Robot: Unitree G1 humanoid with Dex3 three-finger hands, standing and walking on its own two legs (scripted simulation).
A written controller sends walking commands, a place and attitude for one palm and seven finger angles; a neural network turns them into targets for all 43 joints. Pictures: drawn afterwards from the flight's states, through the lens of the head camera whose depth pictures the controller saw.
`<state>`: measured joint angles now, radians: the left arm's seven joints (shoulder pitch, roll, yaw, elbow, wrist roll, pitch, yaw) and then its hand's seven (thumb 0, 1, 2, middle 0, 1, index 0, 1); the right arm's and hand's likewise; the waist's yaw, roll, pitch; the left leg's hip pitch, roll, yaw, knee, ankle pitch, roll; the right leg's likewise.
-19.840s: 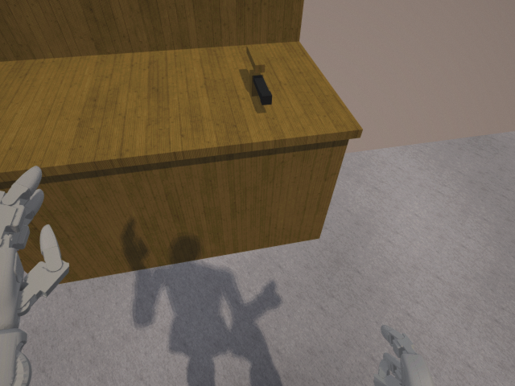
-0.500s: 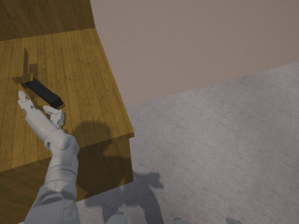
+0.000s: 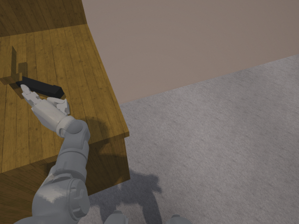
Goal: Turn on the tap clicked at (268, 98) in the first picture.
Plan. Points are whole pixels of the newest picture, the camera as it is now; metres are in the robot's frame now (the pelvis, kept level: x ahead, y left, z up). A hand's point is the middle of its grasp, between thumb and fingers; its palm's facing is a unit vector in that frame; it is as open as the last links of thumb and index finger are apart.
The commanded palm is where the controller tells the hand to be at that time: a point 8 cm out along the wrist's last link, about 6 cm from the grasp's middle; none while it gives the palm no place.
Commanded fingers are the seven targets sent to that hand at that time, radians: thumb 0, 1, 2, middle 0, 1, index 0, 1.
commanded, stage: push the lever round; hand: left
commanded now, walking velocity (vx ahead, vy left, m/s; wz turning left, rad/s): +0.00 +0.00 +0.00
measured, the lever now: (56, 92) +0.46 +0.27 +0.07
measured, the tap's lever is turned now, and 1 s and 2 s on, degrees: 49 70 71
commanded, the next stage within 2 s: lift the hand up off the lever in 0.76 s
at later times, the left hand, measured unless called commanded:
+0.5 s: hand (71, 96) +0.46 +0.22 +0.06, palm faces +0.85 -0.51 -0.13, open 7.8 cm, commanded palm +0.40 +0.23 +0.06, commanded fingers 0.00 0.90 0.90 -0.15 -0.15 -0.15 -0.15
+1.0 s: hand (73, 89) +0.48 +0.22 +0.06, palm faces +0.85 -0.51 -0.14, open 7.9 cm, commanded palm +0.43 +0.23 +0.07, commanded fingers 0.00 0.90 0.90 -0.15 -0.15 -0.15 -0.15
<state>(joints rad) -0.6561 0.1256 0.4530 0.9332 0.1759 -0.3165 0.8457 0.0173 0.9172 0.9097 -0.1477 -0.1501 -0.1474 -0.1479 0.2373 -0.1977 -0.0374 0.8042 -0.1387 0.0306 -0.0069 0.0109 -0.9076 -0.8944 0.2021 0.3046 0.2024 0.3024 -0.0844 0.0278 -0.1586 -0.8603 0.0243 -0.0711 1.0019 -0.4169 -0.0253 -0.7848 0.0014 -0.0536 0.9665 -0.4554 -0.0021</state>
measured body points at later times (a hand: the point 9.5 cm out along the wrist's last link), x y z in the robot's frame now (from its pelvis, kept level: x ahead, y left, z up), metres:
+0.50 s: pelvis +0.01 -0.01 +0.00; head +0.08 +0.00 +0.45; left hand +0.41 +0.24 +0.07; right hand +0.07 -0.26 -0.13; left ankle +0.04 +0.13 -0.68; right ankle +0.01 -0.12 -0.68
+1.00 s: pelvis +0.02 -0.01 +0.00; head +0.10 +0.00 +0.44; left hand +0.44 +0.25 +0.07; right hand +0.04 -0.26 -0.13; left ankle +0.04 +0.13 -0.68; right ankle +0.01 -0.12 -0.68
